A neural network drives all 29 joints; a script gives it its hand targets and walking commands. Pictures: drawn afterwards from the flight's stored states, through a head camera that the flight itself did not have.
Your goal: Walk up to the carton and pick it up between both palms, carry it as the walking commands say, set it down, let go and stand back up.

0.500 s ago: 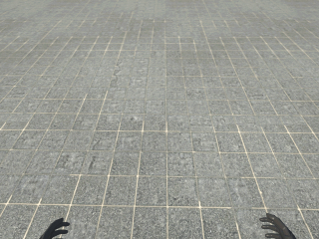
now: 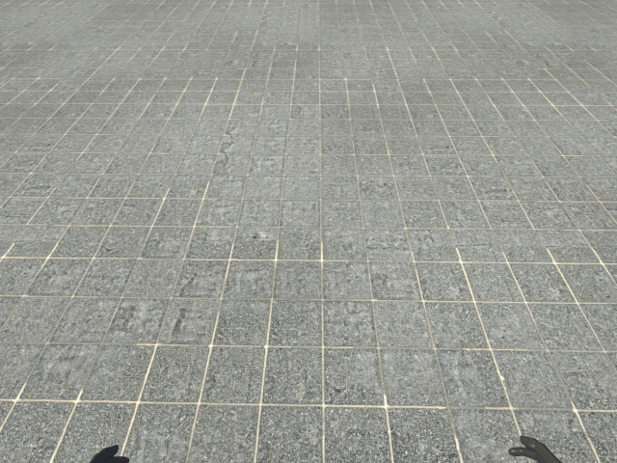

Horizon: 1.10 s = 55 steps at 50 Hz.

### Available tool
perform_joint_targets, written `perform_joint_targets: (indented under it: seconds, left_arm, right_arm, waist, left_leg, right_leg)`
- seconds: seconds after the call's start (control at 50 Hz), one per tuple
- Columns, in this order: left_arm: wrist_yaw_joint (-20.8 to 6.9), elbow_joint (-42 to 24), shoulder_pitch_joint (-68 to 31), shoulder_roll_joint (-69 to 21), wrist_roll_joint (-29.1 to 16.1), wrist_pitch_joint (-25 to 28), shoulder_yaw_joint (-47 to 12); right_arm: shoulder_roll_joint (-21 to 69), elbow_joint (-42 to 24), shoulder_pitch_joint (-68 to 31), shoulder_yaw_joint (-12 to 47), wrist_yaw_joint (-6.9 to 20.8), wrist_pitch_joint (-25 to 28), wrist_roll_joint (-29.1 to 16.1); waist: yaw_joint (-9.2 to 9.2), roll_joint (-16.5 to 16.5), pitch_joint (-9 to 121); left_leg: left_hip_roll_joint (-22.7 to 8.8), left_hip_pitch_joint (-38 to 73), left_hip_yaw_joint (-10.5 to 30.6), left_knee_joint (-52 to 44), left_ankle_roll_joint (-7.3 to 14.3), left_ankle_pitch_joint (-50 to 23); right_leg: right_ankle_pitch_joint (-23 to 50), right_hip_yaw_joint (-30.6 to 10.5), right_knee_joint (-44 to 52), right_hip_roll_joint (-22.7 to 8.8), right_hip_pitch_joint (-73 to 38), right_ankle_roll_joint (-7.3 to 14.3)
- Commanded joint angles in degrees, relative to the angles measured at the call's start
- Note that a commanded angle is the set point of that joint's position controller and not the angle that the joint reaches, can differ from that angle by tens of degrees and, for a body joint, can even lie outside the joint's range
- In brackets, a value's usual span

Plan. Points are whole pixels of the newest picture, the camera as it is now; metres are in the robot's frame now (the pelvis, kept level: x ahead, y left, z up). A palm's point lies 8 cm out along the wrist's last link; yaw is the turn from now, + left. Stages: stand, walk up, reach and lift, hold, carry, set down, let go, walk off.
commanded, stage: stand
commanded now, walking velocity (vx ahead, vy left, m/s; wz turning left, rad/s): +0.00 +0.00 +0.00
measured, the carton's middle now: out of the picture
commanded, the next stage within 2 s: walk up in 1.54 s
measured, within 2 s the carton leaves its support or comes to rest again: neither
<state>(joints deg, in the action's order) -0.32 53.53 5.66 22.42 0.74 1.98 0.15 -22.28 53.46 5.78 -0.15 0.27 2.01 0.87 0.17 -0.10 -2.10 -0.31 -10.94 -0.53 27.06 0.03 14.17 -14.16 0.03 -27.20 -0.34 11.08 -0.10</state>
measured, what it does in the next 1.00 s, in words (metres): stands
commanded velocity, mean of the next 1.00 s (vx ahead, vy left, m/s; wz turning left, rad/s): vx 0.00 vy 0.00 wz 0.00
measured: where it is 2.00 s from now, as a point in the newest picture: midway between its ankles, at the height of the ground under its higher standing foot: outside the picture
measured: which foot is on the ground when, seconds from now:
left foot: down 0.00-1.00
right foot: down 0.00-1.00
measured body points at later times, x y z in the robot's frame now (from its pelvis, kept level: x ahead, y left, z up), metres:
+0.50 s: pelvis +0.00 +0.00 +0.01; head +0.00 +0.00 +0.46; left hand +0.11 +0.32 -0.11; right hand +0.11 -0.32 -0.11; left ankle +0.01 +0.12 -0.74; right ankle +0.01 -0.12 -0.74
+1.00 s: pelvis +0.00 +0.00 +0.01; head +0.01 +0.00 +0.46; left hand +0.11 +0.32 -0.11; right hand +0.11 -0.32 -0.11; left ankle +0.01 +0.12 -0.74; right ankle +0.01 -0.12 -0.74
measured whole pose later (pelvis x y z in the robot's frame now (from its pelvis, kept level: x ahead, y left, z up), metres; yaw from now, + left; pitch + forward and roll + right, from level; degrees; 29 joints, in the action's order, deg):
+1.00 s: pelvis +0.00 +0.00 +0.01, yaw +0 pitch -2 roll +0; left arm 0.1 60.5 4.7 22.8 0.6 1.2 -0.1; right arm -22.7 60.7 4.9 -0.3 0.0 1.2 0.7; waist 0.1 -0.1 -2.4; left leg -0.3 -6.9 -0.6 19.5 -0.1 10.6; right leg -10.6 0.0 -19.7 -0.3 7.1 -0.2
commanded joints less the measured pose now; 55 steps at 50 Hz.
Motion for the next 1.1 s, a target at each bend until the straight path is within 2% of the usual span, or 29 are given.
perform_joint_targets:
  seconds: [0.0,0.4,1.08]
  left_arm:
    - [0.3,-1.5,-2.7,9.6,-0.1,0.6,1.9]
    - [0.5,3.6,-3.2,10.1,-0.1,0.1,1.4]
    - [0.7,4.6,-3.0,10.4,-0.2,-0.3,1.5]
  right_arm:
    - [-9.6,-1.5,-2.6,-2.0,-0.2,0.6,-0.1]
    - [-10.0,3.7,-3.2,-1.8,-0.4,0.0,-0.1]
    - [-10.4,4.9,-2.9,-1.9,-0.6,-0.4,-0.2]
  waist:
    - [-0.02,0.1,3.6]
    - [-0.06,0.1,2.8]
    - [-0.12,0.1,3.1]
  left_leg:
    - [-5.9,1.4,5.7,-6.0,2.3,-7.8]
    - [-6.6,3.3,5.7,-9.9,1.8,-7.0]
    - [-7.0,4.9,5.4,-10.7,1.6,-10.4]
  right_leg:
    - [7.8,-5.6,5.9,-5.8,-1.1,2.3]
    - [7.0,-5.7,9.8,-6.5,-2.5,1.9]
    - [10.4,-5.5,10.7,-6.9,-4.2,1.7]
